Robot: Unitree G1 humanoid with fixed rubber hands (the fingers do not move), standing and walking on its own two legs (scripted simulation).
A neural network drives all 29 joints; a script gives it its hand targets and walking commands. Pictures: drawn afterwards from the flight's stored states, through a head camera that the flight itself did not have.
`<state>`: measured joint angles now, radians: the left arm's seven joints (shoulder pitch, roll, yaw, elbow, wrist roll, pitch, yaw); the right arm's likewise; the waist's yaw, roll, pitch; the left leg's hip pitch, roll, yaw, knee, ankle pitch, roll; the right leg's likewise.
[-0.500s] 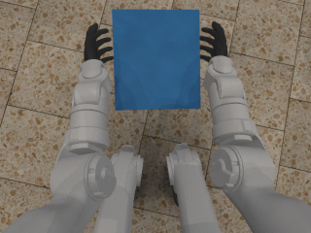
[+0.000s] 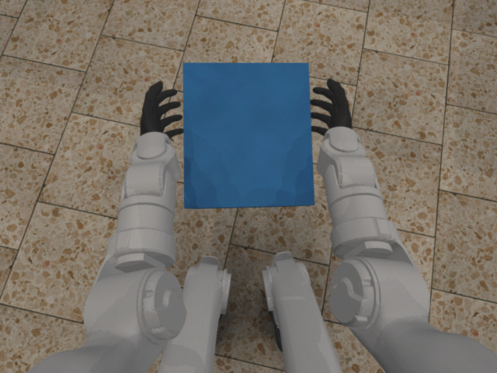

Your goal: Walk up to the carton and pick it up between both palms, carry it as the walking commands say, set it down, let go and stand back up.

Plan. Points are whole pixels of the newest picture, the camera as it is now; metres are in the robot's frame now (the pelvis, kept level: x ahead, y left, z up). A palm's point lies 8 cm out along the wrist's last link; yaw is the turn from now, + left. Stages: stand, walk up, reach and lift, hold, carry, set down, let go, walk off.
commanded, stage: reach and lift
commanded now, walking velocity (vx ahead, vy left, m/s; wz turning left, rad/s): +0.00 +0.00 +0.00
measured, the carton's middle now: (246, 144) +0.49 -0.01 -0.14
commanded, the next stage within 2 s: none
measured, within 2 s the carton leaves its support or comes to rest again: neither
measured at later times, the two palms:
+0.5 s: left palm (135, 128) +0.46 +0.13 +0.02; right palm (354, 121) +0.46 -0.15 +0.02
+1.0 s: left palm (109, 121) +0.43 +0.13 +0.09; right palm (380, 109) +0.44 -0.15 +0.09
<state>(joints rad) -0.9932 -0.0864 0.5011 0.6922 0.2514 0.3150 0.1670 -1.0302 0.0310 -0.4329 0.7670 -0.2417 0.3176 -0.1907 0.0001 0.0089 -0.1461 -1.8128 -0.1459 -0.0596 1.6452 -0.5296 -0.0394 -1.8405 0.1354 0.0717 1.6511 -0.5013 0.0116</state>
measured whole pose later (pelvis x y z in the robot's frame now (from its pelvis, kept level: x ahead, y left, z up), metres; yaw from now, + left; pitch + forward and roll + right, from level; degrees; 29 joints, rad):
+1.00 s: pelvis +0.04 +0.00 +0.13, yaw -1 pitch +29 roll +1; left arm -0.66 -0.17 0.46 0.63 0.25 0.25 0.16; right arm -0.72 0.11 -0.40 0.71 -0.26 0.26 -0.15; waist 0.00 0.02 -0.17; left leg -1.23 -0.13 -0.11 1.16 -0.43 -0.01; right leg -1.25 0.12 0.11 1.16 -0.41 0.00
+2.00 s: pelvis +0.07 +0.01 +0.24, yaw -1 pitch +8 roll +0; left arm -0.41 -0.20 0.36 0.50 0.29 0.42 0.08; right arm -0.42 0.19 -0.37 0.50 -0.32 0.43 -0.03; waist 0.00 0.01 -0.08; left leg -0.41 -0.09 -0.13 0.49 -0.21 0.02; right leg -0.43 0.07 0.15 0.50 -0.20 0.00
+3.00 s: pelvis +0.07 +0.01 +0.24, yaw -1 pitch -7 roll +0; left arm -0.40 -0.19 0.32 0.42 0.33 0.72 0.05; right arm -0.40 0.19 -0.32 0.41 -0.35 0.72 -0.04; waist 0.00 0.01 -0.04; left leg -0.07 -0.07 -0.13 0.40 -0.21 0.02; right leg -0.09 0.07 0.12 0.42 -0.20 -0.02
